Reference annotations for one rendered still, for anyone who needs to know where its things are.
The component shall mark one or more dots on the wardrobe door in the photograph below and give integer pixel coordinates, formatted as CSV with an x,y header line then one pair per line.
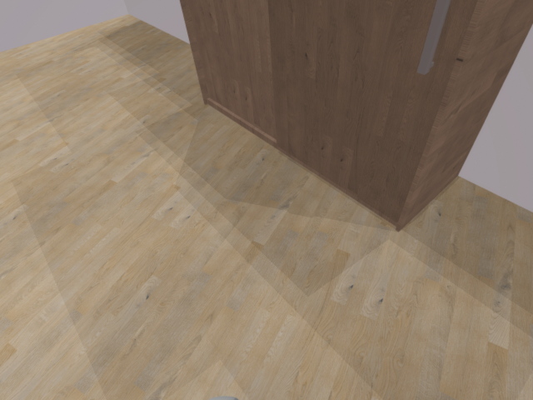
x,y
349,102
233,39

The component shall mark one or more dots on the handle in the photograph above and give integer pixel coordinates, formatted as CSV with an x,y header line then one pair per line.
x,y
433,35

